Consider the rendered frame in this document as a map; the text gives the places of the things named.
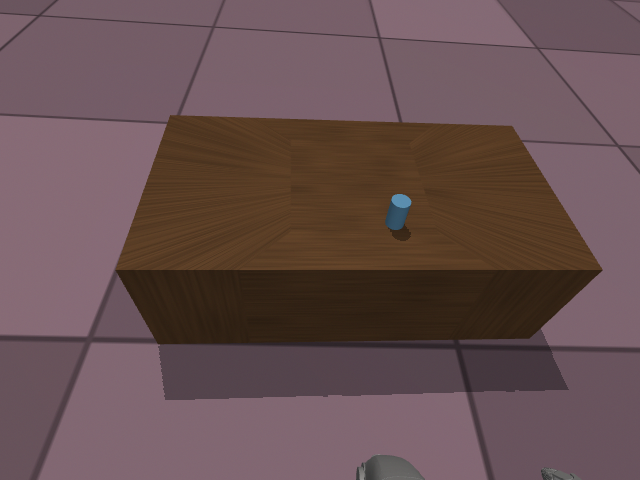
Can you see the can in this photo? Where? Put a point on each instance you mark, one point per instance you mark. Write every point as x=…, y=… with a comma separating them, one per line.
x=397, y=212

